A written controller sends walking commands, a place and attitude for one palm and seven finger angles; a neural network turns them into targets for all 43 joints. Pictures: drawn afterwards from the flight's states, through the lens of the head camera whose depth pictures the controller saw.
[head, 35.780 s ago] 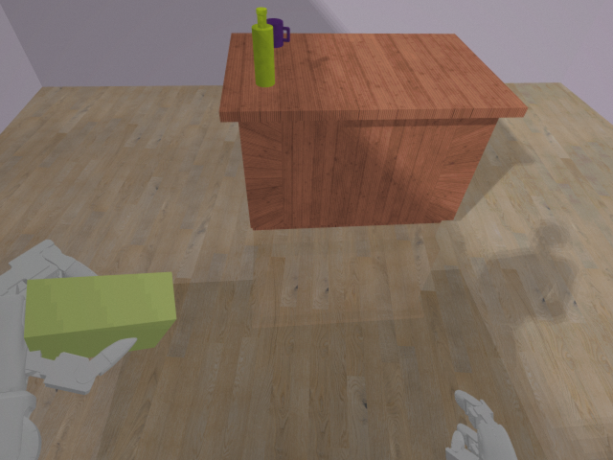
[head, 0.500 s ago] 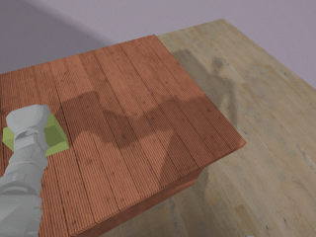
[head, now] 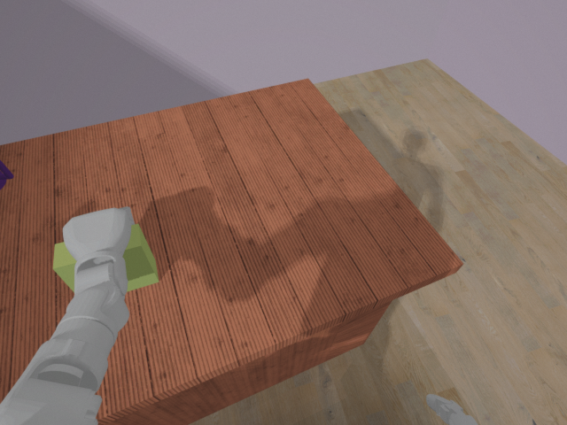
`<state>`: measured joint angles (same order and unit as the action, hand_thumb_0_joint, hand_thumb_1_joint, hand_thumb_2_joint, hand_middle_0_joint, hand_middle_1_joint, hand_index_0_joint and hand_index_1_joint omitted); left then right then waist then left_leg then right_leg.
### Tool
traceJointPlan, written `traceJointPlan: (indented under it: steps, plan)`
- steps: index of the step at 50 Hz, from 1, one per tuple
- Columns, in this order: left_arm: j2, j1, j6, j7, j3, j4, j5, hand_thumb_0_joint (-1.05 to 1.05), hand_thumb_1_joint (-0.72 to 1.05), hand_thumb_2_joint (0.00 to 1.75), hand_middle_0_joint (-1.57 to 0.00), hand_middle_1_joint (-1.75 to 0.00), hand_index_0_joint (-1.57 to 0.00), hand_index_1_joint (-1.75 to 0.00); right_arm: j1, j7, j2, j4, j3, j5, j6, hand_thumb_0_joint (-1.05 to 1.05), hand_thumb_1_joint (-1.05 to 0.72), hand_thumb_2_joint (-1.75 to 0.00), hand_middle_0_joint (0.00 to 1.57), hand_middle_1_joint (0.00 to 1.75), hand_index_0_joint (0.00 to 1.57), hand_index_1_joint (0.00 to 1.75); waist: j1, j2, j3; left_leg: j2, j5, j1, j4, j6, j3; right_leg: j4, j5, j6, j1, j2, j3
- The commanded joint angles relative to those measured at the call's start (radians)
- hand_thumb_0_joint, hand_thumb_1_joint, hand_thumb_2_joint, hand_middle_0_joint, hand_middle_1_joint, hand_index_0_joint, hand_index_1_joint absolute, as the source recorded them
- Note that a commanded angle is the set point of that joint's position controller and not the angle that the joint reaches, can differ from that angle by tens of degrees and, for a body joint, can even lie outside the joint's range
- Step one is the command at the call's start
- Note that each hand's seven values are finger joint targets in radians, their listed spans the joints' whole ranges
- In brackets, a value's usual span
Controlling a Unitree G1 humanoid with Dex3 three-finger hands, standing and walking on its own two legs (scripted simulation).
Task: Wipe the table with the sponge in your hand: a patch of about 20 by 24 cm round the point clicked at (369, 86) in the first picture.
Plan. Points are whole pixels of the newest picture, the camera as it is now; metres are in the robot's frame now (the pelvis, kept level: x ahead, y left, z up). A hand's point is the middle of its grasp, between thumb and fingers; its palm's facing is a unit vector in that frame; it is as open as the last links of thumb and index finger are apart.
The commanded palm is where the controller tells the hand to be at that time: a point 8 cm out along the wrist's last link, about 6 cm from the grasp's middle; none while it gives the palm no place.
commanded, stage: wipe back along the first lane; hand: left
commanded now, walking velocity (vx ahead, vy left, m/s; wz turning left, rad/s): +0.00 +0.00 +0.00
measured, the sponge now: (114, 270) +0.35 +0.31 -0.04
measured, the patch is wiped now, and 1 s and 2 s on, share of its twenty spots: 1.00 1.00 1.00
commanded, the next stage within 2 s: lift the sponge slowly off the table in 1.08 s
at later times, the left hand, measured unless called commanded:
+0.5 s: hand (115, 281) +0.31 +0.28 +0.00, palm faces -0.07 -0.02 -1.00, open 9.0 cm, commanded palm +0.27 +0.25 +0.03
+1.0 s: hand (123, 316) +0.26 +0.25 +0.00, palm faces -0.07 -0.04 -1.00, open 9.0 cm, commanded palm +0.22 +0.23 +0.02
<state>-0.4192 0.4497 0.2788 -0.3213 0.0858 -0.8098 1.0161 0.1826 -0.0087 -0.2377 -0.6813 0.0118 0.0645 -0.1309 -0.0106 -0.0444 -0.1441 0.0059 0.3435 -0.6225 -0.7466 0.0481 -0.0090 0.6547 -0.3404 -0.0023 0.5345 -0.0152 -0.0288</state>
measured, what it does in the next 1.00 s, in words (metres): stands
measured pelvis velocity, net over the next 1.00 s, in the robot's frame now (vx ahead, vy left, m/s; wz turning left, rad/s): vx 0.01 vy -0.03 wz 0.00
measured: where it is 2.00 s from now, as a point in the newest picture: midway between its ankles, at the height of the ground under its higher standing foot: outside the picture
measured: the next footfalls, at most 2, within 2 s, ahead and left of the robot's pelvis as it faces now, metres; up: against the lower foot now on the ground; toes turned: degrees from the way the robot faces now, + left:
none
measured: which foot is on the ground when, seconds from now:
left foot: down 0.00-1.00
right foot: down 0.00-1.00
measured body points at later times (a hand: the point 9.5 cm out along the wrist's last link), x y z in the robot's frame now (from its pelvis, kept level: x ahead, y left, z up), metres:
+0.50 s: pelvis +0.01 -0.01 +0.00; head +0.03 -0.02 +0.45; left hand +0.31 +0.28 +0.05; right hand +0.17 -0.26 -0.11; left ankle +0.01 +0.08 -0.71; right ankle -0.02 -0.14 -0.71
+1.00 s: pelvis +0.01 -0.03 +0.00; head +0.01 -0.05 +0.45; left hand +0.26 +0.25 +0.05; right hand +0.21 -0.25 -0.10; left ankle +0.01 +0.08 -0.71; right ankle -0.02 -0.14 -0.71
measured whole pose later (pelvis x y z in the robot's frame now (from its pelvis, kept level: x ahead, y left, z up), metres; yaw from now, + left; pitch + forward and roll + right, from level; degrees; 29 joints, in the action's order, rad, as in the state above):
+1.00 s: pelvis +0.01 -0.03 +0.00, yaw +0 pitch +7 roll -1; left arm -0.34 -0.03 0.36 -0.32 0.14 -0.33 1.00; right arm 0.12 0.00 -0.25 -0.64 0.01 0.06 -0.11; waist -0.07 -0.07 -0.15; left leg -0.01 0.35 -0.48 -0.70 0.01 -0.01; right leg 0.66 -0.37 -0.02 0.42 -0.03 -0.02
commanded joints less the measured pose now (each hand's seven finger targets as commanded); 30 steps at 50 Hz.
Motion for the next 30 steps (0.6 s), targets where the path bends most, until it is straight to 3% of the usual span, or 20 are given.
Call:
traceJointPlan:
  steps: [1, 5, 10, 11, 17, 18, 21, 22, 25, 26, 30]
  plan:
    - [-0.069, 0.12, -0.008, 0.027, -0.006, 0.059, -0.003, 0.0, 0.1, 1.3, -1.2, -1.6, -1.2, -1.6, -0.022, 0.014, -0.152, 0.115, 0.051, 0.0, 0.024, 0.0, -0.9, -0.9, 0.2, 0.3, 0.2, 0.3, 0.008, 0.018, -0.22, -0.014, -0.251, 0.248, 0.108, -0.017, -0.065, -0.062, 0.172, -0.077, 0.0, -0.059, -0.034]
    - [-0.056, 0.069, 0.002, 0.021, 0.003, 0.072, -0.011, 0.0, 0.1, 1.3, -1.2, -1.6, -1.2, -1.6, -0.029, 0.014, -0.154, 0.12, 0.05, -0.002, 0.02, 0.0, -0.9, -0.9, 0.2, 0.3, 0.2, 0.3, 0.012, 0.057, -0.205, -0.01, -0.242, 0.232, 0.098, -0.014, -0.054, -0.068, 0.185, -0.072, -0.015, -0.059, -0.032]
    - [-0.017, -0.045, 0.022, 0.018, 0.017, 0.123, -0.029, 0.0, 0.1, 1.3, -1.2, -1.6, -1.2, -1.6, -0.048, 0.009, -0.149, 0.134, 0.049, 0.001, 0.024, 0.0, -0.9, -0.9, 0.2, 0.3, 0.2, 0.3, -0.006, 0.07, -0.204, -0.008, -0.268, 0.23, 0.097, -0.013, -0.046, -0.065, 0.225, -0.071, -0.05, -0.059, -0.034]
    - [-0.037, -0.073, 0.024, 0.018, -0.016, 0.145, -0.041, 0.0, 0.1, 1.3, -1.2, -1.6, -1.2, -1.6, -0.063, 0.008, -0.149, 0.139, 0.05, 0.003, 0.027, 0.0, -0.9, -0.9, 0.2, 0.3, 0.2, 0.3, -0.019, 0.058, -0.21, -0.008, -0.287, 0.232, 0.101, -0.014, -0.05, -0.067, 0.243, -0.073, -0.069, -0.057, -0.029]
    - [-0.02, -0.165, 0.058, 0.028, 0.008, 0.222, -0.051, 0.0, 0.1, 1.3, -1.2, -1.6, -1.2, -1.6, -0.086, 0.005, -0.152, 0.145, 0.047, 0.005, 0.029, 0.0, -0.9, -0.9, 0.2, 0.3, 0.2, 0.3, -0.015, 0.075, -0.159, 0.0, -0.287, 0.227, 0.099, -0.011, -0.041, -0.069, 0.282, -0.069, -0.094, -0.055, -0.03]
    - [-0.005, -0.213, 0.062, 0.03, 0.012, 0.245, -0.059, 0.0, 0.1, 1.3, -1.2, -1.6, -1.2, -1.6, -0.091, 0.004, -0.149, 0.153, 0.047, 0.006, 0.034, 0.0, -0.9, -0.9, 0.2, 0.3, 0.2, 0.3, -0.024, 0.067, -0.171, 0.001, -0.292, 0.23, 0.098, -0.009, -0.033, -0.07, 0.299, -0.069, -0.111, -0.053, -0.027]
    - [-0.037, -0.259, 0.07, 0.038, -0.022, 0.293, -0.063, 0.0, 0.1, 1.3, -1.2, -1.6, -1.2, -1.6, -0.113, 0.007, -0.15, 0.161, 0.043, 0.008, 0.039, 0.0, -0.9, -0.9, 0.2, 0.3, 0.2, 0.3, -0.033, 0.095, -0.17, 0.005, -0.31, 0.223, 0.103, -0.01, -0.036, -0.069, 0.345, -0.069, -0.148, -0.05, -0.016]
    - [-0.008, -0.27, 0.07, 0.041, 0.009, 0.311, -0.062, 0.0, 0.1, 1.3, -1.2, -1.6, -1.2, -1.6, -0.111, 0.007, -0.149, 0.162, 0.044, 0.007, 0.041, 0.0, -0.9, -0.9, 0.2, 0.3, 0.2, 0.3, -0.024, 0.097, -0.164, 0.007, -0.315, 0.235, 0.097, -0.008, -0.032, -0.07, 0.363, -0.066, -0.144, -0.05, -0.018]
    - [0.007, -0.31, 0.076, 0.047, 0.025, 0.347, -0.059, 0.0, 0.1, 1.3, -1.2, -1.6, -1.2, -1.6, -0.127, 0.007, -0.145, 0.169, 0.042, 0.008, 0.046, 0.0, -0.9, -0.9, 0.2, 0.3, 0.2, 0.3, -0.024, 0.085, -0.135, 0.008, -0.301, 0.235, 0.103, -0.009, -0.025, -0.074, 0.358, -0.066, -0.141, -0.047, -0.016]
    - [-0.019, -0.322, 0.073, 0.046, -0.009, 0.367, -0.064, 0.0, 0.1, 1.3, -1.2, -1.6, -1.2, -1.6, -0.135, 0.008, -0.145, 0.172, 0.043, 0.009, 0.049, 0.0, -0.9, -0.9, 0.2, 0.3, 0.2, 0.3, -0.033, 0.079, -0.136, 0.009, -0.303, 0.235, 0.105, -0.009, -0.03, -0.077, 0.36, -0.069, -0.15, -0.048, -0.01]
    - [0.01, -0.362, 0.074, 0.046, 0.025, 0.389, -0.054, 0.0, 0.1, 1.3, -1.2, -1.6, -1.2, -1.6, -0.146, 0.013, -0.14, 0.175, 0.04, 0.006, 0.053, 0.0, -0.9, -0.9, 0.2, 0.3, 0.2, 0.3, -0.029, 0.083, -0.12, 0.013, -0.288, 0.243, 0.104, -0.009, -0.022, -0.079, 0.357, -0.066, -0.145, -0.045, -0.009]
